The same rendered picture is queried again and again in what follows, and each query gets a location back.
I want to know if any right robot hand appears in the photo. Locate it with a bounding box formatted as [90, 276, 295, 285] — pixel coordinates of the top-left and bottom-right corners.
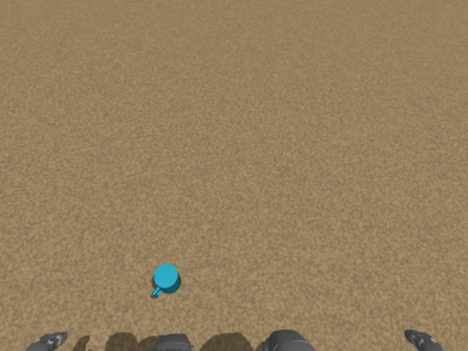
[404, 330, 446, 351]

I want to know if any left robot hand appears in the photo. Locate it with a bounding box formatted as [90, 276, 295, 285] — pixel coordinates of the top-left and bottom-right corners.
[25, 332, 67, 351]

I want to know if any mug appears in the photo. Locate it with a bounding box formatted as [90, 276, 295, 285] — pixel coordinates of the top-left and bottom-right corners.
[153, 264, 181, 298]

